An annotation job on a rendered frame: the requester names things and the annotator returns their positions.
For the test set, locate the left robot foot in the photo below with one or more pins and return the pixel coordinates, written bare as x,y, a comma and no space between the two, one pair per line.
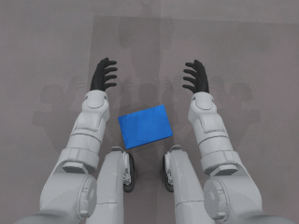
129,187

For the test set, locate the carton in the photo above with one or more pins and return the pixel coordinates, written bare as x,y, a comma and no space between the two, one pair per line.
145,126

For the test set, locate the right robot hand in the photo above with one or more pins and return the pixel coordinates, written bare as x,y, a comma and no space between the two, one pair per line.
200,82

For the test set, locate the left robot upper arm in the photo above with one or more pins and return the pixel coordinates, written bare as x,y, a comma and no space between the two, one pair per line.
67,199

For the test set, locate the right robot upper arm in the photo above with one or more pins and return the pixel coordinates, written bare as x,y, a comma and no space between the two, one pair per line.
235,199

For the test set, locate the right robot forearm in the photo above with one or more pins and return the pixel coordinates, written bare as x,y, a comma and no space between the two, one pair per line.
218,156

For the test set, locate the left robot forearm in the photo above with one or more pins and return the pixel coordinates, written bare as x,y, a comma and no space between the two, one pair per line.
81,153

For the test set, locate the robot right thigh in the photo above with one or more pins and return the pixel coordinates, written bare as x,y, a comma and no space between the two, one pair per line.
188,194

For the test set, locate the left robot hand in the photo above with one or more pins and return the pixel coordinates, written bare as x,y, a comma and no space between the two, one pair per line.
99,77

